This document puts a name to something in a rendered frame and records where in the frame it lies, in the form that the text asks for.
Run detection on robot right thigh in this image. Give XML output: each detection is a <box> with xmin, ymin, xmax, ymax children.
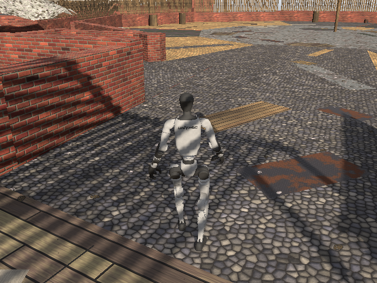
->
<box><xmin>197</xmin><ymin>165</ymin><xmax>210</xmax><ymax>211</ymax></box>

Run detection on right robot upper arm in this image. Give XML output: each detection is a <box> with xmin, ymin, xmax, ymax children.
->
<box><xmin>199</xmin><ymin>118</ymin><xmax>218</xmax><ymax>149</ymax></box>

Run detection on robot thigh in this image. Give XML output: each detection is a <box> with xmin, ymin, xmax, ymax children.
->
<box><xmin>169</xmin><ymin>164</ymin><xmax>184</xmax><ymax>198</ymax></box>
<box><xmin>197</xmin><ymin>165</ymin><xmax>210</xmax><ymax>211</ymax></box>

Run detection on robot left thigh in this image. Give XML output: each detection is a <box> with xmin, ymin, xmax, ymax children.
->
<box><xmin>169</xmin><ymin>164</ymin><xmax>184</xmax><ymax>198</ymax></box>

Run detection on left robot hand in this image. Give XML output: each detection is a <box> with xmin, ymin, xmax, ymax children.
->
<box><xmin>148</xmin><ymin>165</ymin><xmax>161</xmax><ymax>180</ymax></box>

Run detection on left robot forearm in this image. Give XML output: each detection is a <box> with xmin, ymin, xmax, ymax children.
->
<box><xmin>151</xmin><ymin>142</ymin><xmax>164</xmax><ymax>168</ymax></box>

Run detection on left robot upper arm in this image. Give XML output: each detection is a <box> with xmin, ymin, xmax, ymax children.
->
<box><xmin>158</xmin><ymin>119</ymin><xmax>175</xmax><ymax>152</ymax></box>

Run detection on right robot hand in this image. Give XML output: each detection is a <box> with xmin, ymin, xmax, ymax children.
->
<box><xmin>211</xmin><ymin>155</ymin><xmax>224</xmax><ymax>165</ymax></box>

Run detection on right robot forearm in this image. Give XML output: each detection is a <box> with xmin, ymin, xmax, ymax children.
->
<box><xmin>213</xmin><ymin>139</ymin><xmax>223</xmax><ymax>157</ymax></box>

